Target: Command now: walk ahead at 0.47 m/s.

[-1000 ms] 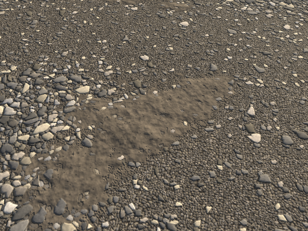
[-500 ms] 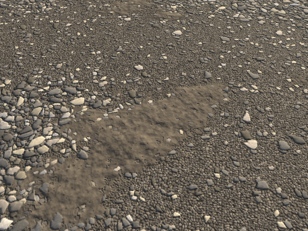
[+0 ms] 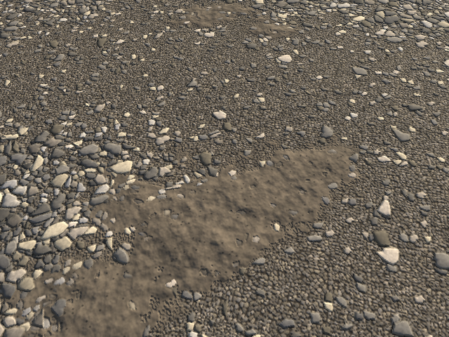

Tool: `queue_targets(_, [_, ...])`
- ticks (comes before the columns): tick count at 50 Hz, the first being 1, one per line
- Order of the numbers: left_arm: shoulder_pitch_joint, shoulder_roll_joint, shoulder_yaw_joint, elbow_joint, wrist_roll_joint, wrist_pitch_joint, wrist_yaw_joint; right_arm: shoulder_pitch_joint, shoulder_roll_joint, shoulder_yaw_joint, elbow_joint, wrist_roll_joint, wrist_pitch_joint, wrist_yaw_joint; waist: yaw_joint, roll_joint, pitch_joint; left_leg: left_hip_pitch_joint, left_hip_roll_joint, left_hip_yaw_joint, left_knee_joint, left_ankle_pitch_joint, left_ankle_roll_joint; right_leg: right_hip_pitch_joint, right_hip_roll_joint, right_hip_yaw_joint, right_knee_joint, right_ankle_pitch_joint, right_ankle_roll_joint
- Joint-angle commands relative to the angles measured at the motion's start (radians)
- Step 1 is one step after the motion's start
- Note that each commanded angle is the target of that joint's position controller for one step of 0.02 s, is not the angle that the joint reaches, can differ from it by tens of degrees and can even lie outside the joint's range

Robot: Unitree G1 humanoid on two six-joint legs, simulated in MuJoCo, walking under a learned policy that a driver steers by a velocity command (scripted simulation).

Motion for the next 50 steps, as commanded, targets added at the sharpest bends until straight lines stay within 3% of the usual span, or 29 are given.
queue_targets(1, [0.059,0.171,0.032,-0.027,-0.008,-0.004,0.013,-0.18,-0.016,0.01,-0.095,0.006,-0.016,0.017,0.005,-0.11,0.155,-0.021,-0.035,0.045,-0.132,0.067,-0.003,-0.065,-0.238,0.112,-0.095,0.305,-0.108])
queue_targets(4, [0.08,0.175,0.04,-0.018,-0.013,0.005,0.014,-0.245,-0.019,0.017,-0.125,0.009,-0.026,0.036,0.007,-0.113,0.177,-0.029,-0.044,0.046,-0.203,0.026,0.027,0.032,-0.274,0.099,-0.057,0.38,-0.11])
queue_targets(6, [0.06,0.194,0.05,-0.023,-0.012,0.012,0.016,-0.232,-0.042,0.01,-0.134,0.01,-0.034,0.047,-0.027,-0.127,0.147,0.035,-0.068,0.059,-0.234,-0.036,0.057,0.093,-0.294,0.086,0.015,0.565,-0.097])
queue_targets(8, [0.028,0.227,0.061,-0.038,-0.005,0.024,0.018,-0.082,-0.107,-0.02,-0.102,0.007,-0.036,0.042,-0.115,-0.178,0.021,0.264,-0.138,0.103,-0.219,-0.102,0.093,0.126,-0.288,0.068,0.205,0.961,-0.074])
queue_targets(9, [0.0,0.223,0.058,-0.049,-0.001,0.03,0.015,0.105,-0.153,-0.044,-0.047,0.01,-0.033,0.035,-0.207,-0.185,-0.085,0.516,-0.147,0.1,-0.226,-0.075,0.127,0.046,-0.248,0.039,0.414,1.023,-0.046])
queue_targets(10, [-0.015,0.195,0.044,-0.081,0.011,0.028,0.011,0.3,-0.225,-0.064,-0.006,-0.008,-0.026,0.022,-0.268,-0.093,-0.234,0.87,0.046,-0.124,-0.186,-0.081,0.193,-0.22,-0.193,0.019,0.734,0.71,-0.016])
queue_targets(11, [0.14,0.023,-0.003,-0.082,-0.002,0.003,-0.01,0.382,-0.275,-0.07,0.024,-0.024,-0.023,0.027,-0.172,0.205,-0.429,1.221,0.316,-0.67,-0.315,-0.284,0.384,-0.609,0.018,0.081,1.123,-0.184,0.043])
queue_targets(12, [0.058,0.122,0.02,-0.074,-0.032,-0.03,-0.016,0.366,-0.18,-0.046,0.029,-0.018,-0.018,0.023,-0.211,0.137,-0.4,1.178,0.283,-0.757,-0.427,-0.357,0.342,-0.717,-0.003,0.216,1.252,-0.28,0.018])
queue_targets(13, [-0.061,0.181,0.036,-0.12,-0.055,-0.044,-0.014,0.251,-0.138,-0.033,0.012,-0.009,-0.02,0.02,-0.189,0.114,-0.212,1.017,0.249,-0.571,-0.446,-0.29,0.285,-0.793,-0.062,0.176,1.263,-0.214,0.004])
queue_targets(14, [-0.13,0.194,0.039,-0.14,-0.052,-0.048,-0.003,0.154,-0.107,-0.021,-0.012,-0.012,-0.026,0.021,-0.15,-0.009,-0.126,0.828,0.216,-0.437,-0.478,-0.174,0.251,-0.748,-0.118,0.152,1.209,-0.117,0.001])
queue_targets(15, [-0.158,0.195,0.052,-0.144,-0.037,-0.041,0.007,0.104,-0.077,-0.011,-0.015,-0.023,-0.032,0.026,-0.111,-0.048,-0.061,0.676,0.178,-0.339,-0.505,-0.083,0.229,-0.695,-0.15,0.134,1.147,-0.068,0.004])
queue_targets(17, [-0.099,0.141,0.054,-0.139,-0.027,-0.01,0.014,0.099,-0.046,-0.001,0.005,-0.033,-0.037,0.032,-0.051,0.002,-0.031,0.534,0.129,-0.239,-0.565,-0.074,0.218,-0.593,-0.187,0.137,1.071,-0.033,0.003])
queue_targets(18, [-0.094,0.122,0.053,-0.142,-0.027,0.001,0.016,0.114,-0.057,-0.002,0.016,-0.028,-0.038,0.029,-0.041,0.016,-0.008,0.495,0.121,-0.208,-0.592,-0.072,0.224,-0.589,-0.196,0.128,1.033,-0.034,0.007])
queue_targets(20, [-0.158,0.131,0.056,-0.172,-0.02,0.013,0.019,0.141,-0.095,-0.009,0.031,-0.027,-0.04,0.017,-0.038,0.019,0.038,0.452,0.118,-0.163,-0.631,-0.061,0.231,-0.638,-0.212,0.114,0.941,0.022,0.026])
queue_targets(23, [-0.291,0.142,0.057,-0.219,-0.007,0.012,0.014,0.194,-0.124,-0.015,0.04,-0.024,-0.031,-0.006,-0.068,0.008,0.063,0.485,0.102,-0.116,-0.645,-0.045,0.212,-0.716,-0.214,0.098,0.74,0.199,0.05])
queue_targets(27, [-0.444,0.128,0.044,-0.257,-0.015,0.004,-0.003,0.267,-0.147,-0.019,0.053,-0.01,-0.023,-0.014,-0.119,0.014,0.078,0.523,0.071,-0.046,-0.635,-0.05,0.168,-0.652,-0.156,0.045,0.481,0.36,0.054])
queue_targets(31, [-0.544,0.146,0.04,-0.3,-0.025,-0.001,-0.026,0.335,-0.157,-0.025,0.082,0.0,-0.008,-0.015,-0.146,0.024,0.102,0.671,0.134,-0.068,-0.573,-0.07,0.155,-0.68,-0.137,0.052,0.373,0.3,0.032])
queue_targets(34, [-0.484,0.189,0.055,-0.302,-0.025,-0.011,-0.039,0.312,-0.177,-0.034,0.081,0.0,0.009,-0.02,-0.088,0.05,0.064,0.741,0.165,-0.073,-0.468,0.097,0.124,-0.569,-0.101,0.031,0.325,0.192,-0.011])
queue_targets(35, [-0.375,0.22,0.074,-0.271,-0.022,-0.013,-0.037,0.289,-0.171,-0.031,0.075,-0.001,0.015,-0.02,-0.026,0.046,0.001,0.732,0.129,-0.038,-0.337,0.259,0.102,-0.421,-0.067,0.001,0.305,0.185,-0.034])
queue_targets(36, [-0.19,0.277,0.101,-0.217,-0.017,-0.014,-0.03,0.285,-0.137,-0.019,0.063,-0.009,0.018,-0.021,0.045,0.015,-0.119,0.633,0.07,0.01,-0.11,0.277,0.07,-0.162,-0.089,0.029,0.328,0.205,-0.071])
queue_targets(37, [-0.038,0.385,0.126,-0.191,0.005,-0.011,-0.025,0.375,-0.046,0.01,0.038,-0.022,0.006,-0.016,0.04,-0.186,-0.289,0.281,-0.052,0.069,0.295,-0.053,0.006,0.237,-0.349,0.406,0.317,0.146,-0.201])
queue_targets(38, [-0.008,0.356,0.116,-0.178,-0.004,-0.007,-0.031,0.401,-0.012,0.024,0.049,-0.009,-0.019,-0.009,0.031,-0.332,-0.382,0.05,-0.159,-0.036,0.518,-0.597,-0.013,0.372,-0.457,0.785,0.135,0.011,-0.287])
queue_targets(39, [-0.072,0.283,0.091,-0.19,-0.011,-0.009,-0.033,0.323,-0.119,-0.003,0.035,0.016,-0.038,-0.005,0.032,-0.242,-0.267,-0.057,-0.092,-0.109,0.613,-0.575,0.01,0.289,-0.423,0.7,0.118,-0.044,-0.234])
queue_targets(40, [-0.158,0.242,0.078,-0.214,-0.01,-0.009,-0.031,0.241,-0.138,-0.006,0.01,0.026,-0.046,-0.005,0.014,-0.179,-0.159,-0.075,-0.039,-0.083,0.603,-0.488,0.027,0.15,-0.387,0.548,0.111,0.016,-0.196])
queue_targets(41, [-0.232,0.215,0.068,-0.225,-0.003,-0.009,-0.034,0.203,-0.128,-0.008,0.006,0.014,-0.043,-0.011,-0.019,-0.103,-0.084,-0.033,0.004,-0.063,0.539,-0.404,0.026,-0.001,-0.346,0.434,0.079,0.111,-0.178])
queue_targets(43, [-0.282,0.175,0.057,-0.224,0.009,-0.015,-0.04,0.221,-0.102,-0.017,0.013,-0.001,-0.015,-0.018,-0.076,-0.115,-0.033,0.079,0.051,-0.068,0.438,-0.323,0.023,-0.162,-0.287,0.313,0.016,0.182,-0.156])
queue_targets(45, [-0.252,0.189,0.061,-0.204,0.005,-0.021,-0.037,0.236,-0.069,-0.016,0.017,-0.004,0.006,-0.021,-0.093,-0.109,-0.012,0.097,0.056,-0.057,0.382,-0.287,0.011,-0.206,-0.273,0.256,-0.026,0.239,-0.171])
queue_targets(47, [-0.217,0.217,0.068,-0.188,0.005,-0.022,-0.026,0.177,-0.072,-0.019,-0.005,-0.011,0.013,-0.023,-0.088,-0.089,0.018,0.031,0.061,-0.055,0.294,-0.207,-0.006,-0.195,-0.273,0.221,-0.051,0.291,-0.179])
queue_targets(50, [-0.173,0.221,0.068,-0.17,0.001,-0.012,-0.009,0.076,-0.064,-0.02,-0.037,-0.018,0.01,-0.018,-0.067,-0.087,0.042,-0.025,0.054,-0.047,0.126,-0.058,-0.025,-0.158,-0.256,0.166,-0.065,0.311,-0.161])
Keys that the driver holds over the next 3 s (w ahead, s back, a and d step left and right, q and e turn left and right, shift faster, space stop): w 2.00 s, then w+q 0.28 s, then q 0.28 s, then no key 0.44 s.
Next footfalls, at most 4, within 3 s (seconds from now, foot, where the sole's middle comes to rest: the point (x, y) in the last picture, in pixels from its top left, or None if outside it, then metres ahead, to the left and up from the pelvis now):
0.20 left None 0.32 0.13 -0.78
0.72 right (300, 305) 0.61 -0.12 -0.78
1.28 left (229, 217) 0.93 0.12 -0.78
1.84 right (293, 154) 1.25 -0.12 -0.78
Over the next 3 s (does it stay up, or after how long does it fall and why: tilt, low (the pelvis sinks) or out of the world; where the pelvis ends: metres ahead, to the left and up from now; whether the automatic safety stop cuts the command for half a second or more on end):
stays up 1.53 0.03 -0.01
